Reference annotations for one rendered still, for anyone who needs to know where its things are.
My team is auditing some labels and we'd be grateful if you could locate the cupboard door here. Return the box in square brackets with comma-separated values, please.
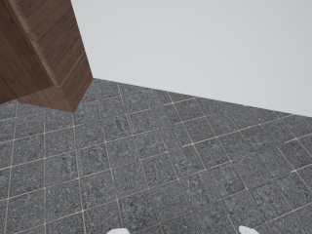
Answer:
[0, 0, 54, 104]

